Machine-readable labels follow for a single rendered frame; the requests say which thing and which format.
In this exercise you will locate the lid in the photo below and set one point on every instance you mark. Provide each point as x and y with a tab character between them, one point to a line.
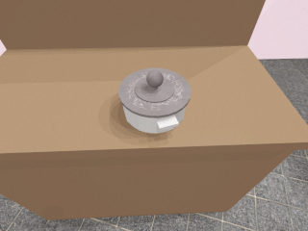
171	97

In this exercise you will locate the pot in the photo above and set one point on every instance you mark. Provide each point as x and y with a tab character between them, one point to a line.
154	125

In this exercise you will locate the table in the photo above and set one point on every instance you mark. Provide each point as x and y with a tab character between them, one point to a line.
67	150

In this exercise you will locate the knob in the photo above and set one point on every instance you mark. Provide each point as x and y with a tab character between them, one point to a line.
154	78

